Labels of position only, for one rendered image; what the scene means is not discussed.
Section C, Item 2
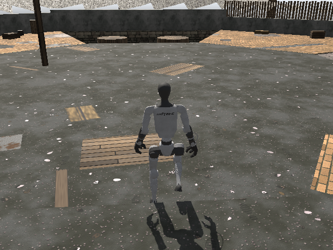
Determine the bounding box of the robot left thigh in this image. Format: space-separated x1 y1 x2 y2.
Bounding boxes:
149 145 160 179

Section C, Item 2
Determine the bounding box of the robot head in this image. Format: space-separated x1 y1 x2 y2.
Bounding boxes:
156 82 174 107

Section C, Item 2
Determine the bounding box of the right robot upper arm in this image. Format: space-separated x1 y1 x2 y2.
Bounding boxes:
176 105 191 133

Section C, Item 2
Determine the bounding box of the left robot upper arm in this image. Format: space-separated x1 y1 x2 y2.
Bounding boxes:
141 105 154 135

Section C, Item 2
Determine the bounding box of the robot right hand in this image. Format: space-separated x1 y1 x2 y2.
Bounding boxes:
186 145 198 158

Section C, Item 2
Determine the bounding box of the robot left hand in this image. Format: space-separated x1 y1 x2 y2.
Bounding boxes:
134 142 146 154

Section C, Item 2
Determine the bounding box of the left robot forearm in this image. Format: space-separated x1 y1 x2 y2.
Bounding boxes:
136 127 146 145

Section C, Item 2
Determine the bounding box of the right robot forearm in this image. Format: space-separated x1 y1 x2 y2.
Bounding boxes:
186 125 196 147

